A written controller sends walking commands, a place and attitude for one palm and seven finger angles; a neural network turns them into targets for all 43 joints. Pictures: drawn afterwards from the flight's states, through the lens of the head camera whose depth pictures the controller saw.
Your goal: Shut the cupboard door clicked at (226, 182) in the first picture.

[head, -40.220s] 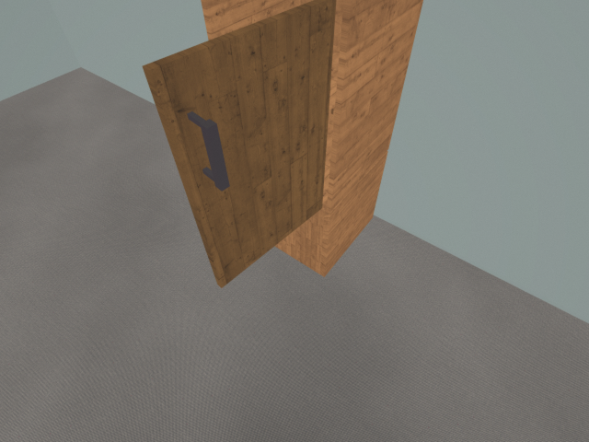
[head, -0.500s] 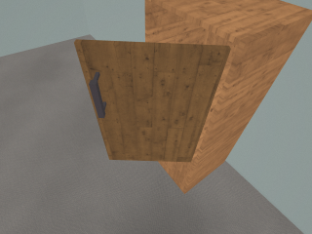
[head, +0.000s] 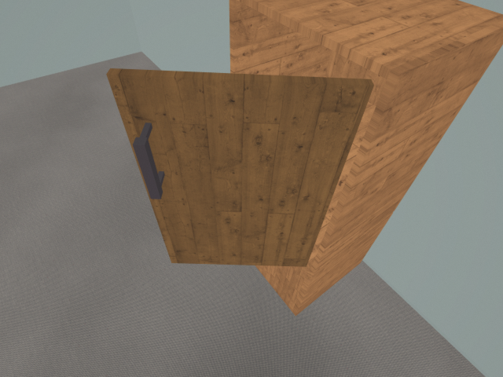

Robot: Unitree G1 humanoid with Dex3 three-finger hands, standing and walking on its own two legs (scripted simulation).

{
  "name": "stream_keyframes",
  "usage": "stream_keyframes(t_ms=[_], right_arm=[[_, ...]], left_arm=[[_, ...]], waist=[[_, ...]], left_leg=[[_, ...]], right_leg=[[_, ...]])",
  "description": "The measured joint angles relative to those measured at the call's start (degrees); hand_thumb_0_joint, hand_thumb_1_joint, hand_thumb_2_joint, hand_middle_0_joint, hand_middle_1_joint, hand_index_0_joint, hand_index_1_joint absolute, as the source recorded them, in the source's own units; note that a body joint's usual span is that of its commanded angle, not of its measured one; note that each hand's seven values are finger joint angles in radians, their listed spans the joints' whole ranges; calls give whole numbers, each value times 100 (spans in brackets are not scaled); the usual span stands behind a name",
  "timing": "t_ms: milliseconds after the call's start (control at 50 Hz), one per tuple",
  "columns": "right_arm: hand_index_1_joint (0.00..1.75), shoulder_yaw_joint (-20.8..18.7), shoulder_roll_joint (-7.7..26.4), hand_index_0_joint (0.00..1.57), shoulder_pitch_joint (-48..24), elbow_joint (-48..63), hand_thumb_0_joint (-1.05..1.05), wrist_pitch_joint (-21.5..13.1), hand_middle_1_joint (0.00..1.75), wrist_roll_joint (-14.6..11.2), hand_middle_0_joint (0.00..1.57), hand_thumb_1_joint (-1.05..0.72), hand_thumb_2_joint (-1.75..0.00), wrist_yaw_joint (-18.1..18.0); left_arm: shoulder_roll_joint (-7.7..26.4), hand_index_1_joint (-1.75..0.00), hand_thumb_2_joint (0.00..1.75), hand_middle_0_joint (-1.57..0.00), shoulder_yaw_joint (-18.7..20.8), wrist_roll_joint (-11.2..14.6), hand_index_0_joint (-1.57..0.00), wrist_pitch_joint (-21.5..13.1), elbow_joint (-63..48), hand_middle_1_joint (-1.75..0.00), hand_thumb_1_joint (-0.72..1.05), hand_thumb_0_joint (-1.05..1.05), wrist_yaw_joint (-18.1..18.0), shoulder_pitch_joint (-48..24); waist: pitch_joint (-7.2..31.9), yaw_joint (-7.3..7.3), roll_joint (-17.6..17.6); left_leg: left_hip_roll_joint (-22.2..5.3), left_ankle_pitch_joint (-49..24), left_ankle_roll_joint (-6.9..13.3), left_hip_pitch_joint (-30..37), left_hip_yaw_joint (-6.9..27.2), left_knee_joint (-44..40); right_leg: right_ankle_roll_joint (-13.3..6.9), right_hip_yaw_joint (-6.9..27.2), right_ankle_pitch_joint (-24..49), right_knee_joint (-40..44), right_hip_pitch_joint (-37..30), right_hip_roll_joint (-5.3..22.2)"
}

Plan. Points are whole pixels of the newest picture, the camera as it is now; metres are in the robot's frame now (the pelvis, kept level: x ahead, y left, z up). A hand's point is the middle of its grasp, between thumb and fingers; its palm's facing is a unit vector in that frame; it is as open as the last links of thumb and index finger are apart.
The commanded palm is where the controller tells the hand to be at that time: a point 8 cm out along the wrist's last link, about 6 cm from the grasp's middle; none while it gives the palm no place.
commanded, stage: come to a stop and stand still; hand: left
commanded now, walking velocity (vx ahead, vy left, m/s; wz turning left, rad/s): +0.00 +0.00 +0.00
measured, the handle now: (152, 162) +0.44 +0.21 +0.09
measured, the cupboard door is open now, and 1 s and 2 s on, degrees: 53 53 53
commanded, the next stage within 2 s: look again from close up in 0.22 s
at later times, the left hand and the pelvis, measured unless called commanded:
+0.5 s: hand out of the picture +0.00 +0.18 -0.18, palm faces +0.04 -0.98 -0.20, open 7.4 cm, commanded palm none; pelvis +0.01 +0.01 -0.01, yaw +2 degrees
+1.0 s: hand out of the picture +0.07 +0.20 -0.15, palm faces +0.17 -0.96 -0.21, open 7.3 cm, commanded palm +0.11 +0.24 -0.07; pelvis +0.00 +0.01 -0.01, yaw +2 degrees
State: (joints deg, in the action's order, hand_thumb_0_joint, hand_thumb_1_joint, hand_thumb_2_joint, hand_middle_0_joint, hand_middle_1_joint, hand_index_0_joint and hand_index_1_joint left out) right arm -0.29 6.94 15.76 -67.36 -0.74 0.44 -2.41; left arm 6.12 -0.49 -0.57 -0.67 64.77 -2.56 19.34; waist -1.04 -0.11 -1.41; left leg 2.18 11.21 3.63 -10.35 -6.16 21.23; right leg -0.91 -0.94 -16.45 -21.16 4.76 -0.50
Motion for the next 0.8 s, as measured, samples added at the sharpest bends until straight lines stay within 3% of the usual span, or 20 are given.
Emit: stream_keyframes(t_ms=[320, 420, 520, 800], right_arm=[[30, 28, 112, 20, -140, 33, 1, -18, 30, 3, 20, -92, -90, -5], [30, 66, 270, 19, -39, 475, 1, -38, 30, 38, 20, -92, -90, 77], [30, 88, 343, 19, 27, 619, 1, -29, 30, 47, 20, -92, -90, 50], [30, 151, 311, 20, -66, 496, 1, -51, 30, 29, 20, -92, -90, 83]], left_arm=[[95, -29, 90, -20, -1, -8, -20, 14, 32, -29, 91, 0, 15, -41], [108, -29, 90, -20, -87, -16, -20, -111, -149, -29, 91, 0, -49, -88], [149, -29, 90, -20, -96, 20, -20, -95, -262, -29, 91, 0, -31, -136], [291, -29, 90, -20, -113, 30, -20, 7, -377, -29, 91, 0, 9, -253]], waist=[[-27, -34, -16], [-54, 56, 216], [1, 49, 337], [37, 14, 139]], left_leg=[[58, 41, 33, 121, 11, -83], [-15, 366, 68, -391, 133, 658], [52, 507, 125, -409, 119, 874], [132, 418, 153, -158, -31, 584]], right_leg=[[41, -6, -25, 118, -144, 50], [37, -145, -208, -276, 163, -4], [79, -142, -421, -609, 227, 75], [121, 14, -435, -611, 153, 161]])
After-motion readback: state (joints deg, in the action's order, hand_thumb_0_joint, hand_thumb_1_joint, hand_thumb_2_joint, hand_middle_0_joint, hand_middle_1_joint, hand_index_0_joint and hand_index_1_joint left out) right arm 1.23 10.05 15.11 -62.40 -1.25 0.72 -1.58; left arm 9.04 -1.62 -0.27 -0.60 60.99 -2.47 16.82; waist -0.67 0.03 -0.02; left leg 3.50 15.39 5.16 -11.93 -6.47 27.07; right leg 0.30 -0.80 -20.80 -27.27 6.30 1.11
